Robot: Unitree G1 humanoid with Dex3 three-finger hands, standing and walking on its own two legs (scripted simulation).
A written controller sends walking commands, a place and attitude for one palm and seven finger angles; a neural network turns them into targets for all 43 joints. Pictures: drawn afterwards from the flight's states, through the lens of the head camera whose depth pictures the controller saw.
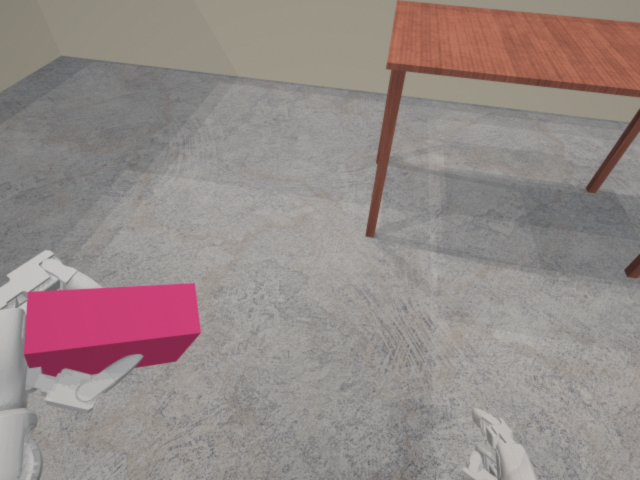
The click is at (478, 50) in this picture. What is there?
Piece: table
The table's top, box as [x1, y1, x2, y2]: [386, 0, 639, 96]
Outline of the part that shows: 397,0 386,68 639,96 639,23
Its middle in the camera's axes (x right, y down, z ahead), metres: +0.85 -0.66 +1.33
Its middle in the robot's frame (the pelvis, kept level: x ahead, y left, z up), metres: +1.48 -0.77 +0.00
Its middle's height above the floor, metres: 0.77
